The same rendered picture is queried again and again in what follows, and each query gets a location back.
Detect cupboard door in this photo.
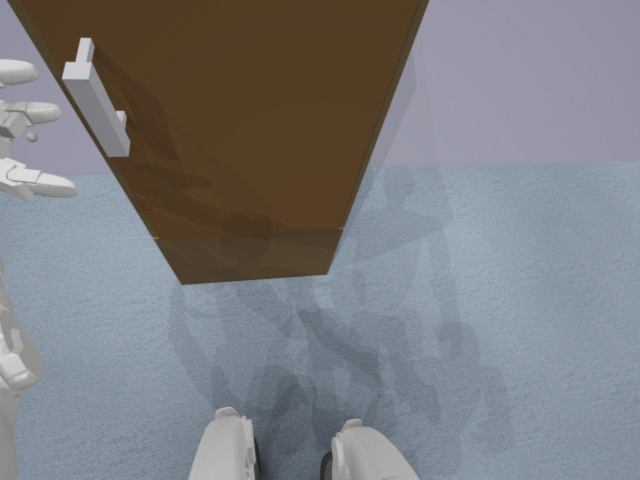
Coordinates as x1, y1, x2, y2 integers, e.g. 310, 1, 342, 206
20, 0, 418, 240

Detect handle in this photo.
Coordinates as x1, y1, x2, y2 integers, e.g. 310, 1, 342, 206
62, 38, 130, 157

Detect robot left upper arm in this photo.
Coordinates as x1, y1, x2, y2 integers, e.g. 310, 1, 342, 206
0, 309, 43, 480

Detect robot left hand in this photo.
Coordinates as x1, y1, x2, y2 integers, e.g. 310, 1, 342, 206
0, 59, 79, 201

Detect robot right shin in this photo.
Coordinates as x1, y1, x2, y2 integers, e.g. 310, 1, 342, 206
332, 419, 363, 480

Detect right robot thigh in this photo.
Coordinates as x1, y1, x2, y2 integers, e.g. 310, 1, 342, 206
331, 427, 420, 480

